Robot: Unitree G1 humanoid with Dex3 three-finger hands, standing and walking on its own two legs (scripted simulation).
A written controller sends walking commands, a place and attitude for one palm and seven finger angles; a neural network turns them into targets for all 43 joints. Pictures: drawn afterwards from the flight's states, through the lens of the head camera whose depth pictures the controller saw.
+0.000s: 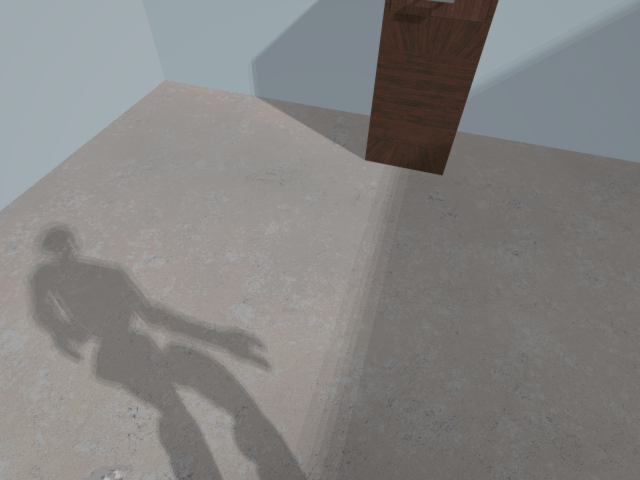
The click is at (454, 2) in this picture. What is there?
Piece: drawer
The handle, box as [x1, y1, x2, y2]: [430, 0, 454, 2]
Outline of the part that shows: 430,0 453,2 454,0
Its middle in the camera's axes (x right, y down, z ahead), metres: +0.44 -0.89 +1.42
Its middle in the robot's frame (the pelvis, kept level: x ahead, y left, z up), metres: +1.68 -0.35 +0.04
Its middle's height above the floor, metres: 0.81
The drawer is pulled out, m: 0.00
